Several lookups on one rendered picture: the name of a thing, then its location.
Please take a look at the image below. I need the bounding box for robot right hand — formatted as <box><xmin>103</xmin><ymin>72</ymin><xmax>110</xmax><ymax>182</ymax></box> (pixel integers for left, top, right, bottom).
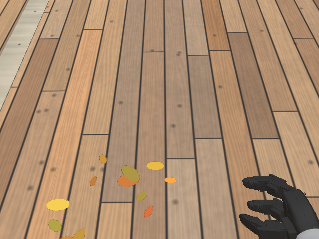
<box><xmin>239</xmin><ymin>174</ymin><xmax>319</xmax><ymax>239</ymax></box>

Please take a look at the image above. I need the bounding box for right robot forearm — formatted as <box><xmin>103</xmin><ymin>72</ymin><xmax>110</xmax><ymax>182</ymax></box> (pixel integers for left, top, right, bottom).
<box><xmin>296</xmin><ymin>228</ymin><xmax>319</xmax><ymax>239</ymax></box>

